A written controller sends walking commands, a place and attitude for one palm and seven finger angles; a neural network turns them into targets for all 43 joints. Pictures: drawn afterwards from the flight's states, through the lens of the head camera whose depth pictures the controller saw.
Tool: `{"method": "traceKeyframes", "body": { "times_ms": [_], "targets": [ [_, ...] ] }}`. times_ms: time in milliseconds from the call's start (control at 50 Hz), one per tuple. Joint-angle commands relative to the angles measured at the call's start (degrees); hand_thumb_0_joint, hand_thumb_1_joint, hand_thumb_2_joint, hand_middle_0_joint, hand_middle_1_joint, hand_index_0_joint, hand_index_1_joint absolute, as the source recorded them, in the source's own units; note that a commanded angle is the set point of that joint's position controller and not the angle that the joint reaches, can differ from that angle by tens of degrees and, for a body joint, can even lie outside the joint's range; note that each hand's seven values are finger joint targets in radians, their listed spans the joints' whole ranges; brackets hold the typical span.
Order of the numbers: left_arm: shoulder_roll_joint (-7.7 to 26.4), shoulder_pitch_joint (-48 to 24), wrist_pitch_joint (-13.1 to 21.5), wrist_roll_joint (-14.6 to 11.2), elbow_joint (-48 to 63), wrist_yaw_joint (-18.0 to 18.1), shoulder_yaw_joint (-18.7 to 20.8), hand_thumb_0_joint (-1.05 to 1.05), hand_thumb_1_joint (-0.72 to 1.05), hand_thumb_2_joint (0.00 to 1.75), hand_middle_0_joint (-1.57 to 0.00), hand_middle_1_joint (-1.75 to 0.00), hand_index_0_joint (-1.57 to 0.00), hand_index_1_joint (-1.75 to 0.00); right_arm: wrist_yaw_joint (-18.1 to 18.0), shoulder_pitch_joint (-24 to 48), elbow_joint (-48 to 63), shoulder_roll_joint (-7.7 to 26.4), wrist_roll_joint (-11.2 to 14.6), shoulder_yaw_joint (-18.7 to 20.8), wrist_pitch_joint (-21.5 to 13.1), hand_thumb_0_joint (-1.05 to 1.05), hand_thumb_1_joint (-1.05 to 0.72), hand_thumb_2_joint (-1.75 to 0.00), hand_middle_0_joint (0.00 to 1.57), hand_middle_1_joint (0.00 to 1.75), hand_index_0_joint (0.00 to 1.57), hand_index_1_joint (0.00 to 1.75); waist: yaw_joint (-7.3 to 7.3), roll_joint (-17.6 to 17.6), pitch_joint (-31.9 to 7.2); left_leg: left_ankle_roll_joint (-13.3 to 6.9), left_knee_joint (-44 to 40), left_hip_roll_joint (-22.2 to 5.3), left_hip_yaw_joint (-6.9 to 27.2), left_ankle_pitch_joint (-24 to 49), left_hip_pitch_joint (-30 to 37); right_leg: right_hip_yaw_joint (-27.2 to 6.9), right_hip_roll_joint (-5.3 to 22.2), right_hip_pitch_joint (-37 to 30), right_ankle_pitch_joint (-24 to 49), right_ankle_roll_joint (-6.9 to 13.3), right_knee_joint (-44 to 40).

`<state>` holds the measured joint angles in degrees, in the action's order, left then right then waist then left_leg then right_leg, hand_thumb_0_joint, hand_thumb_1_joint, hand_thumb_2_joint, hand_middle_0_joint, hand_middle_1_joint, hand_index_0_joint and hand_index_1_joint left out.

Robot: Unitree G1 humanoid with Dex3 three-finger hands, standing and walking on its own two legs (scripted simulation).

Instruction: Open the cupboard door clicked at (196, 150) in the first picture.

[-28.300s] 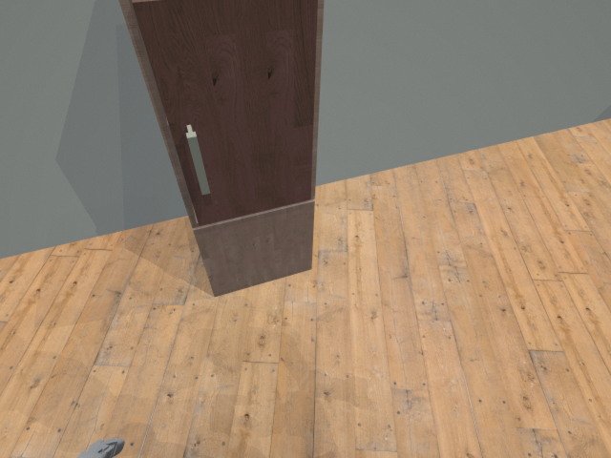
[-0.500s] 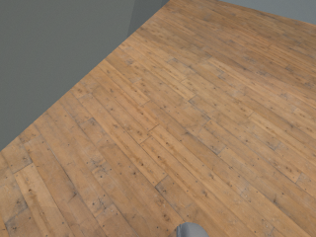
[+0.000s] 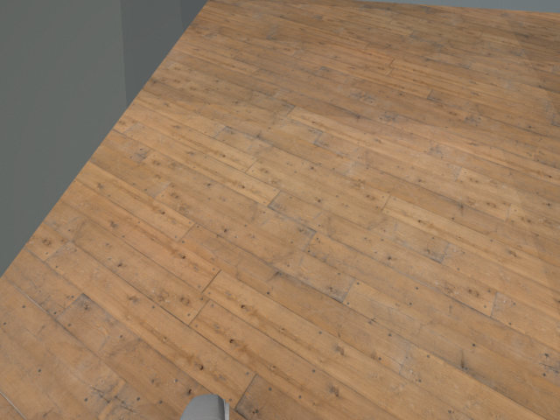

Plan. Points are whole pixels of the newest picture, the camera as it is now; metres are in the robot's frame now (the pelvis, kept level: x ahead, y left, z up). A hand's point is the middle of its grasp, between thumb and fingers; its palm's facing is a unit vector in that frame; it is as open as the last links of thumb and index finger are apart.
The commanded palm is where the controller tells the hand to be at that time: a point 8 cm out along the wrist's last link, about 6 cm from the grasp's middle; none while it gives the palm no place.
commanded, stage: walk to a spot facing it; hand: left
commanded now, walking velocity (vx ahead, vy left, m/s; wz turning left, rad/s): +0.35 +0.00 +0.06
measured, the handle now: out of the picture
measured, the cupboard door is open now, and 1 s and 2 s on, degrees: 46 46 46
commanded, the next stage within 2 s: turn to face it in 0.18 s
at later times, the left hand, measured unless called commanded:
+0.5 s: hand (196, 418) +0.15 +0.15 -0.18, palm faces +0.17 -0.97 -0.16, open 7.4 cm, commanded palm none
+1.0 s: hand (214, 258) +0.43 +0.15 -0.14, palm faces +0.34 -0.90 -0.26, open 7.3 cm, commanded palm none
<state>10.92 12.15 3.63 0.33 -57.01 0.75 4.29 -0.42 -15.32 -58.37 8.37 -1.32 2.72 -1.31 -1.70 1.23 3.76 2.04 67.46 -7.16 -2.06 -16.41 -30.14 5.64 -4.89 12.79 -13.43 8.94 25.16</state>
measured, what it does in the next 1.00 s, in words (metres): walks ahead, turning left: left foot, then right foot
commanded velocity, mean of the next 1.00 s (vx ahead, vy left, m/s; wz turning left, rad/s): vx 0.07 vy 0.00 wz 0.51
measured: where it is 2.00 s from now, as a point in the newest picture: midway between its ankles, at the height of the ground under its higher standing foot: (309, 354)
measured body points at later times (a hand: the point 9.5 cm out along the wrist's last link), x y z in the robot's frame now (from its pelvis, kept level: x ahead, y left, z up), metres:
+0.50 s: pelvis +0.24 +0.00 -0.01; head +0.27 +0.02 +0.44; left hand +0.15 +0.20 -0.17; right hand +0.32 -0.22 -0.16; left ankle +0.25 +0.05 -0.74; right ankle +0.10 -0.10 -0.62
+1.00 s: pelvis +0.36 -0.07 +0.00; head +0.42 -0.07 +0.45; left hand +0.41 +0.20 -0.12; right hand +0.49 -0.31 -0.16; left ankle +0.25 +0.03 -0.64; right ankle +0.39 -0.16 -0.74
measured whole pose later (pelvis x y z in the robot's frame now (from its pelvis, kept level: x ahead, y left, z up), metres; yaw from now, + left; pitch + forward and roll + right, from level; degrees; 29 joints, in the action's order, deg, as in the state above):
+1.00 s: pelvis +0.36 -0.07 +0.00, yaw +23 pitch +2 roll +2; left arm 10.4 5.1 0.5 1.0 -49.6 1.7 1.6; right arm 0.0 -12.7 -56.2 14.4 -0.7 4.9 3.2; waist -3.2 -0.5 4.4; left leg 3.0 69.0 0.6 -0.3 -27.7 -28.0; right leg 7.0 4.1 15.7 -17.1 1.2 31.1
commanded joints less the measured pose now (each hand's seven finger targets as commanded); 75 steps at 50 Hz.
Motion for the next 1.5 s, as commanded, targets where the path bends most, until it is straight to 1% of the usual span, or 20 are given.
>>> {"method": "traceKeyframes", "body": {
  "times_ms": [0, 220, 320, 360, 380, 400, 440, 520, 700, 780, 800, 840, 860, 960, 1200, 1260, 1300, 1320, 1380, 1480],
  "targets": [
    [2.98, 8.11, 1.77, 0.11, -0.62, -0.23, -0.05, 0.00, 0.90, 0.90, -0.20, -0.30, -0.20, -0.30, 0.03, -6.08, 0.58, 2.72, 0.07, 0.76, 0.55, 0.00, -0.90, -0.90, 0.20, 0.30, 0.20, 0.30, 0.17, 3.19, -2.15, 0.42, -5.30, -0.68, 0.79, 6.95, -4.71, -12.63, 14.45, -4.54, 19.72, -8.56, -14.28],
    [2.16, 20.26, 2.18, 0.49, -7.27, 1.73, -1.94, 0.00, 0.90, 0.90, -0.20, -0.30, -0.20, -0.30, 0.70, 12.16, 3.72, 3.24, 1.24, -0.24, 0.05, 0.00, -0.90, -0.90, 0.20, 0.30, 0.20, 0.30, 3.44, 4.32, 2.97, -2.63, -19.12, 5.52, -3.93, 7.03, -9.48, -6.83, 15.86, -18.43, 56.63, -11.43, -9.74],
    [5.08, 18.02, 2.09, 0.46, -7.55, 2.30, -1.35, 0.00, 0.90, 0.90, -0.20, -0.30, -0.20, -0.30, -1.00, 1.76, -0.57, 4.50, 1.13, -0.50, -0.95, 0.00, -0.90, -0.90, 0.20, 0.30, 0.20, 0.30, -2.31, 5.84, -2.60, -6.75, -31.03, 13.24, -9.75, 6.01, 9.70, -2.17, 14.78, -18.13, 81.46, -13.29, 5.12],
    [5.00, 14.50, 1.54, -0.48, -5.66, 1.86, -1.18, 0.00, 0.90, 0.90, -0.20, -0.30, -0.20, -0.30, -1.66, -11.02, -3.21, 9.42, 0.05, 0.98, -0.74, 0.00, -0.90, -0.90, 0.20, 0.30, 0.20, 0.30, -8.57, 1.19, -8.89, -12.33, -36.68, 3.06, 1.81, 27.63, 30.81, 0.38, 12.31, -2.70, 56.59, -14.95, 30.92],
    [1.89, 16.07, 1.44, -1.95, -3.49, 1.50, -1.84, 0.00, 0.90, 0.90, -0.20, -0.30, -0.20, -0.30, -1.57, -15.51, -2.88, 14.23, -0.61, 1.92, -0.80, 0.00, -0.90, -0.90, 0.20, 0.30, 0.20, 0.30, -7.57, -13.16, -16.72, -22.46, -38.25, -16.38, 27.56, 56.02, 43.00, -0.88, 3.78, 13.89, -11.35, -14.19, 55.19],
    [3.67, 13.05, 0.54, -0.71, -1.67, 2.18, -1.21, 0.00, 0.90, 0.90, -0.20, -0.30, -0.20, -0.30, -1.52, -12.51, -2.46, 13.20, 0.72, 1.24, -0.09, 0.00, -0.90, -0.90, 0.20, 0.30, 0.20, 0.30, -4.41, -5.02, -14.70, -24.67, -41.29, -17.61, 29.71, 58.74, 36.35, -9.22, 3.56, 17.14, -18.28, -10.92, 59.18],
    [1.34, 11.59, -0.77, 1.05, 0.27, 1.60, -0.58, 0.00, 0.90, 0.90, -0.20, -0.30, -0.20, -0.30, -2.41, -5.28, 0.20, 9.54, 0.49, 0.50, -0.93, 0.00, -0.90, -0.90, 0.20, 0.30, 0.20, 0.30, 0.07, -1.51, -1.05, -19.00, -45.22, -12.62, 21.02, 44.07, 21.86, -8.99, 6.77, 21.47, -12.32, -12.23, 55.99],
    [-0.10, 12.47, -3.28, 1.16, 0.13, 0.58, -0.19, 0.00, 0.90, 0.90, -0.20, -0.30, -0.20, -0.30, -2.35, -1.81, 1.21, 9.03, 0.48, -0.04, -2.08, 0.00, -0.90, -0.90, 0.20, 0.30, 0.20, 0.30, 4.40, -3.57, -3.70, -12.74, -46.13, -4.83, 9.06, 48.47, 15.34, -6.63, 7.70, 16.51, -5.93, -14.21, 44.95],
    [4.07, -4.84, -4.05, 0.50, 7.29, 0.15, -0.26, 0.00, 0.90, 0.90, -0.20, -0.30, -0.20, -0.30, -1.31, -4.16, 2.21, 12.35, 0.17, 2.05, -0.02, 0.00, -0.90, -0.90, 0.20, 0.30, 0.20, 0.30, 0.38, -11.33, -5.53, -10.86, -42.78, -1.74, 14.53, 42.25, 19.07, -3.78, 6.07, 15.40, -3.96, -15.15, 23.03],
    [6.44, -2.17, -2.87, 0.12, 8.19, 0.11, -0.06, 0.00, 0.90, 0.90, -0.20, -0.30, -0.20, -0.30, -1.53, -1.07, 4.19, 13.91, 0.37, 3.04, 0.83, 0.00, -0.90, -0.90, 0.20, 0.30, 0.20, 0.30, 2.60, -11.66, -6.53, -8.66, -37.15, -1.86, 18.18, 36.09, 16.91, -4.77, 5.09, 3.56, -0.42, -13.66, 6.88],
    [7.83, 0.60, -2.34, 0.15, 7.42, 0.25, 0.35, 0.00, 0.90, 0.90, -0.20, -0.30, -0.20, -0.30, -1.37, -0.40, 4.89, 13.16, 0.76, 3.03, 0.81, 0.00, -0.90, -0.90, 0.20, 0.30, 0.20, 0.30, 4.10, -8.48, -8.19, -6.18, -33.83, 0.13, 17.49, 27.74, 11.57, -6.35, 7.61, -6.06, 8.57, -13.21, -0.78],
    [16.74, 7.41, -2.11, 1.01, 6.55, 1.32, 2.08, 0.00, 0.90, 0.90, -0.20, -0.30, -0.20, -0.30, -1.07, -3.39, 6.79, 8.66, 1.51, 2.70, 0.64, 0.00, -0.90, -0.90, 0.20, 0.30, 0.20, 0.30, 5.88, 17.48, -17.29, 0.88, -6.90, 11.90, 2.65, -24.24, -4.26, -28.56, 35.86, -23.59, 42.42, -1.92, -1.66],
    [15.36, 6.37, -2.44, 0.88, 7.33, 1.58, 1.39, 0.00, 0.90, 0.90, -0.20, -0.30, -0.20, -0.30, -1.02, -2.61, 7.13, 10.77, 0.96, 2.91, 1.37, 0.00, -0.90, -0.90, 0.20, 0.30, 0.20, 0.30, 5.47, 13.43, -14.57, 0.17, 1.85, 7.94, 5.55, -22.93, -3.28, -25.26, 35.27, -17.14, 38.82, 1.43, -1.54],
    [8.63, -2.15, -2.61, 0.68, 9.88, 1.52, -0.18, 0.00, 0.90, 0.90, -0.20, -0.30, -0.20, -0.30, 1.16, 2.29, 6.37, 8.06, 0.54, 2.26, 4.07, 0.00, -0.90, -0.90, 0.20, 0.30, 0.20, 0.30, 0.63, 9.77, -3.69, 1.83, 4.51, 4.71, 2.21, -7.53, -3.21, -4.40, 23.10, -4.23, 33.51, -4.69, -3.82],
    [12.44, 3.51, -2.81, 1.50, 8.57, 0.99, 1.40, 0.00, 0.90, 0.90, -0.20, -0.30, -0.20, -0.30, 2.16, 11.50, 11.12, 8.48, 0.76, 1.29, 3.68, 0.00, -0.90, -0.90, 0.20, 0.30, 0.20, 0.30, 3.08, 11.01, -5.28, 0.17, -24.40, 5.29, -4.93, -7.26, 5.22, 2.18, 26.69, -10.18, 35.48, -3.70, 1.80],
    [13.18, 2.03, -2.94, 0.72, 8.86, 0.43, 1.67, 0.00, 0.90, 0.90, -0.20, -0.30, -0.20, -0.30, 1.97, 2.47, 9.31, 12.32, 0.22, 2.41, 2.98, 0.00, -0.90, -0.90, 0.20, 0.30, 0.20, 0.30, -2.45, 3.88, -10.64, -1.95, -39.40, 5.87, -4.09, 7.64, 23.80, 6.67, 24.52, -1.82, 27.06, -8.32, 17.07],
    [7.95, -2.36, -3.82, 0.25, 13.20, 0.16, 0.08, 0.00, 0.90, 0.90, -0.20, -0.30, -0.20, -0.30, 1.04, -4.91, 8.47, 23.45, 0.20, 5.08, 2.65, 0.00, -0.90, -0.90, 0.20, 0.30, 0.20, 0.30, -6.06, -19.41, -14.22, -16.58, -44.79, -19.15, 29.46, 45.37, 35.38, 1.36, 10.97, 23.44, -27.09, -14.56, 41.74],
    [9.87, -3.11, -4.56, 0.73, 13.87, 0.53, 0.36, 0.00, 0.90, 0.90, -0.20, -0.30, -0.20, -0.30, 0.67, -4.00, 8.16, 22.77, 0.41, 4.49, 2.92, 0.00, -0.90, -0.90, 0.20, 0.30, 0.20, 0.30, -4.74, -11.25, -13.51, -18.49, -44.39, -20.18, 24.82, 39.19, 33.22, -4.86, 12.65, 24.26, -25.03, -13.59, 44.55],
    [9.54, -2.67, -5.15, 1.07, 10.18, 0.13, 0.89, 0.00, 0.90, 0.90, -0.20, -0.30, -0.20, -0.30, -0.56, 5.49, 10.80, 17.97, 0.22, 3.17, 2.19, 0.00, -0.90, -0.90, 0.20, 0.30, 0.20, 0.30, -0.62, -10.85, -6.93, -12.47, -46.59, -9.64, 16.85, 27.77, 22.82, -6.56, 12.32, 23.15, -12.70, -14.65, 45.13],
    [8.65, 0.88, -5.33, 0.95, 8.53, -0.17, 0.73, 0.00, 0.90, 0.90, -0.20, -0.30, -0.20, -0.30, -0.54, 4.81, 9.85, 16.65, 0.56, 2.53, 1.24, 0.00, -0.90, -0.90, 0.20, 0.30, 0.20, 0.30, 1.77, -7.69, -8.38, -10.66, -46.29, -5.24, 12.58, 32.69, 24.09, -5.95, 10.42, 20.53, -6.24, -15.92, 40.82]
  ]
}}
